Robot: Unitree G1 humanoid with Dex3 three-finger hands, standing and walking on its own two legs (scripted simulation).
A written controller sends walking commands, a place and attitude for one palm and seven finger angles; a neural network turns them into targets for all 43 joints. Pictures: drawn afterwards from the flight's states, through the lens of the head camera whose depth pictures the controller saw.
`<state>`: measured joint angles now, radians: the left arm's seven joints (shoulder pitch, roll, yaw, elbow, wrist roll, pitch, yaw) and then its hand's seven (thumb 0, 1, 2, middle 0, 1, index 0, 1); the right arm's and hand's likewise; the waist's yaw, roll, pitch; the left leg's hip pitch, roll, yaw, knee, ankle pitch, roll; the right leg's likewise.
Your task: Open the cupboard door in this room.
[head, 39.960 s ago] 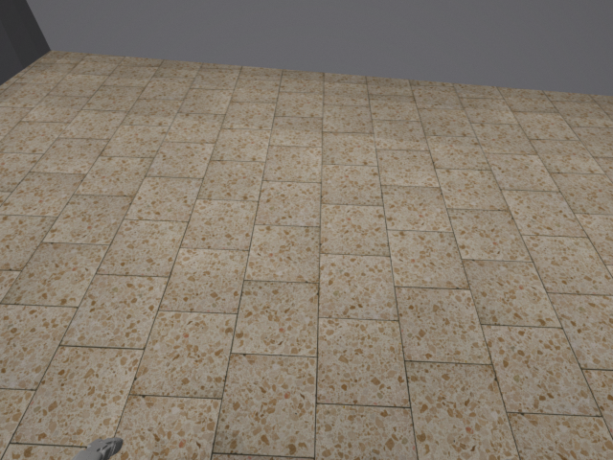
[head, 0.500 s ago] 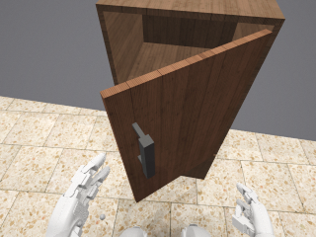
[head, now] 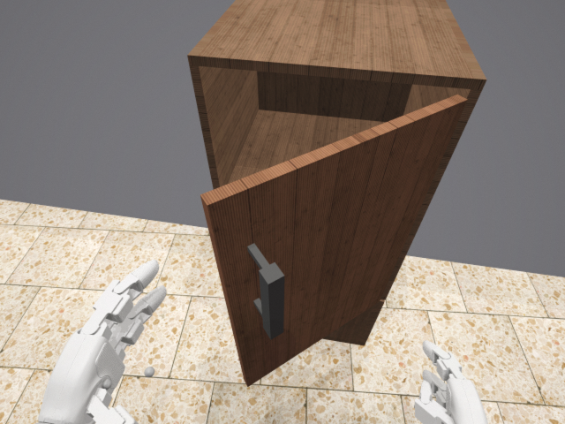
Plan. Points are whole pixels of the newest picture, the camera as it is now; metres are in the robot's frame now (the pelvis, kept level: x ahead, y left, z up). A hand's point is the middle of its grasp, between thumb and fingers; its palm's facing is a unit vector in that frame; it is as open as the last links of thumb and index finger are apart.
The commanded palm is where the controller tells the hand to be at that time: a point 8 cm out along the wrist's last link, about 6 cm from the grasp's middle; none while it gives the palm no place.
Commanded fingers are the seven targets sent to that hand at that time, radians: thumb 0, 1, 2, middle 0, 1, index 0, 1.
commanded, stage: draw the hand back to the body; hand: left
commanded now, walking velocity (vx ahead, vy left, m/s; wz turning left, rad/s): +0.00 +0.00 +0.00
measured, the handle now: (264, 293) +0.28 +0.05 +0.06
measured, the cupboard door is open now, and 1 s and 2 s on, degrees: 42 42 42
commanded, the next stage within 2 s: step back with the hand held close in 1.14 s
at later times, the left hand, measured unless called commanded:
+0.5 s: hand (55, 314) +0.19 +0.23 +0.18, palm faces +0.33 -0.87 -0.37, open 12.2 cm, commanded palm +0.14 +0.28 +0.20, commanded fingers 0.00 0.48 0.72 -0.19 -0.30 -0.19 -0.30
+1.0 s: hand (29, 277) +0.20 +0.24 +0.22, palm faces +0.43 -0.82 -0.38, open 7.6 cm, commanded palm +0.15 +0.28 +0.23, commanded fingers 0.00 0.90 0.90 -0.20 -0.30 -0.20 -0.30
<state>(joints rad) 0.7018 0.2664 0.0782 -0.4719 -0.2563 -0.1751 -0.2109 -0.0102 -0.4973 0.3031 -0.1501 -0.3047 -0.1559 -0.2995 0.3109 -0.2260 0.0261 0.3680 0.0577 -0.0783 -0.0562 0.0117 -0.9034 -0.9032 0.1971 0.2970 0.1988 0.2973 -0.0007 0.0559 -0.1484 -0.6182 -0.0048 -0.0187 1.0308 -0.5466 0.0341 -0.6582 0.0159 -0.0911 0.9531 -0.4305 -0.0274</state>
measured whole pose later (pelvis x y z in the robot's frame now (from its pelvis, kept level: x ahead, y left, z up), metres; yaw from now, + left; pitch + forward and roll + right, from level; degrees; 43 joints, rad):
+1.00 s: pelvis +0.01 -0.01 +0.06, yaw -1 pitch -5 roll -1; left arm 0.48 0.33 0.32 -0.41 -0.08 -0.06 0.11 0.01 0.86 0.89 -0.20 -0.31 -0.21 -0.30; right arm 0.20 -0.24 0.01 0.62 0.01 -0.11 -0.07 0.01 -0.90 -0.90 0.20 0.30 0.20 0.30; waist 0.06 0.07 0.01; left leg -0.07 -0.01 0.00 0.45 -0.30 0.02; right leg -0.14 0.03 -0.06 0.43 -0.21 -0.04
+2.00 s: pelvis -0.07 +0.01 +0.04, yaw -1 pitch -1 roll -1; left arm 0.52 0.39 0.43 -0.51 -0.01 -0.20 0.16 0.02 0.89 0.90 -0.21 -0.31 -0.22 -0.30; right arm 0.22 -0.22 0.00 0.56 0.00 -0.04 -0.07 0.01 -0.90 -0.90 0.20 0.30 0.20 0.30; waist 0.00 0.00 0.03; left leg -0.38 -0.03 0.03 0.66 -0.28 0.06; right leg -0.41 0.00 -0.04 0.58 -0.14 -0.01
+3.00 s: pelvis -0.23 -0.01 +0.05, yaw -2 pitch +0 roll -3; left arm 0.61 0.51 0.49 -0.53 -0.08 -0.22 0.12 0.01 0.88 0.90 -0.22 -0.31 -0.22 -0.30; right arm 0.23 -0.22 0.00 0.61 0.00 -0.08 -0.07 0.01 -0.90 -0.90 0.20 0.30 0.20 0.30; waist -0.07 -0.01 -0.01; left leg -0.50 0.04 -0.01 0.51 -0.05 0.01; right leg -0.07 0.04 -0.01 0.50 -0.42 0.00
